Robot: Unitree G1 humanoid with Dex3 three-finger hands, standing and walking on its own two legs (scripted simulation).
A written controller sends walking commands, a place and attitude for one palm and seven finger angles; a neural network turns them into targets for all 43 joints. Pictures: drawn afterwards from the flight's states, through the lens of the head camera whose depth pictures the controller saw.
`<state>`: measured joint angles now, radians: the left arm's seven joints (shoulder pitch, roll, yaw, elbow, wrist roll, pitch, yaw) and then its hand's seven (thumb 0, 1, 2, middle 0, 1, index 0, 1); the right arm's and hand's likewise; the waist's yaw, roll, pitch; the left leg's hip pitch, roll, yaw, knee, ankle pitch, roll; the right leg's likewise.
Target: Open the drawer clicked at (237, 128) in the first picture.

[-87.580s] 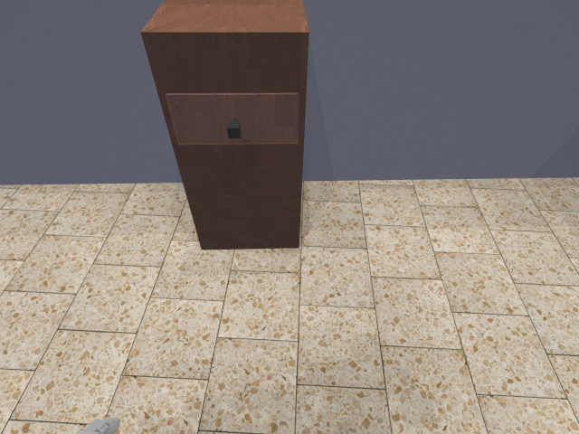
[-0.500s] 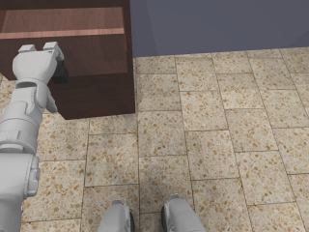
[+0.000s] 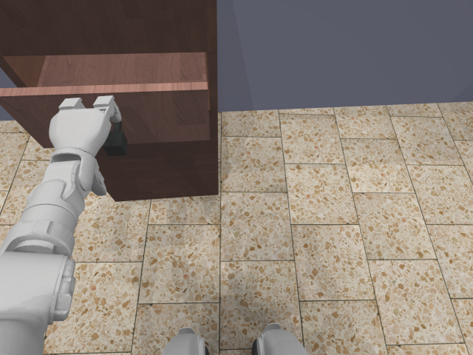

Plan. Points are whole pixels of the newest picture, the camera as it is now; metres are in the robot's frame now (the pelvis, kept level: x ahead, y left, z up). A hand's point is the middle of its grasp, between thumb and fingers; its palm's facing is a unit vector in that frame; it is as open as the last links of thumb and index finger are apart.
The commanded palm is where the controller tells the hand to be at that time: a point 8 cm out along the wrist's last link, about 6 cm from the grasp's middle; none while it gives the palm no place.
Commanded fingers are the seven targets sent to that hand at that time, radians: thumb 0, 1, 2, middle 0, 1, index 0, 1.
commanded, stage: re-aim the fingers above the handle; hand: left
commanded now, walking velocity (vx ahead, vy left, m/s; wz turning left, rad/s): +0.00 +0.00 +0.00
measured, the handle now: (116, 136) +0.54 +0.22 -0.06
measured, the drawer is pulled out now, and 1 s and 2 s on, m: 0.10 0.10 0.10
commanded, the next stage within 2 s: lower the fingers behind the handle in 1.98 s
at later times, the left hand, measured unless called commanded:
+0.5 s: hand (102, 146) +0.47 +0.22 +0.00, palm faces -0.09 -0.03 -1.00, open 13.8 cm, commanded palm +0.46 +0.22 +0.05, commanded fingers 0.00 -0.50 0.30 -0.30 -1.20 -0.30 -1.20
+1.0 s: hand (112, 140) +0.49 +0.20 +0.01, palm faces -0.07 -0.03 -1.00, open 13.8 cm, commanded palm +0.47 +0.20 +0.05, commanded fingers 0.00 -0.50 0.30 -0.30 -1.20 -0.30 -1.20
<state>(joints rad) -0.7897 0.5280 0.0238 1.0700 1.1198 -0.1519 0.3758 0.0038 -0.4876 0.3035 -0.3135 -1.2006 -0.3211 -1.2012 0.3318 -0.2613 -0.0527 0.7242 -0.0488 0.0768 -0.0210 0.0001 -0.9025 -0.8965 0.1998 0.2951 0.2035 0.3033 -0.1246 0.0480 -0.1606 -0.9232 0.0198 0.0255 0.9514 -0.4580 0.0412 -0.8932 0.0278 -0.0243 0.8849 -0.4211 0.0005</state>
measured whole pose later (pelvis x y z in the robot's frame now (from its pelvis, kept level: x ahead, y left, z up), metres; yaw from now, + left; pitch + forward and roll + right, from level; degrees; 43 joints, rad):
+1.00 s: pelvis -0.02 +0.00 +0.00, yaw +0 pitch +24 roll -2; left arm -0.92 0.49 -0.05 1.18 1.11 -0.06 0.37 0.00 -0.49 0.30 -0.31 -1.20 -0.32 -1.20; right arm 0.35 -0.25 -0.04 0.74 -0.04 0.04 -0.02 0.00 -0.90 -0.90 0.20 0.30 0.20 0.30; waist -0.16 0.05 -0.15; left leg -0.94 0.02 0.02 0.94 -0.42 0.04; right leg -0.91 0.03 -0.03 0.88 -0.39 0.00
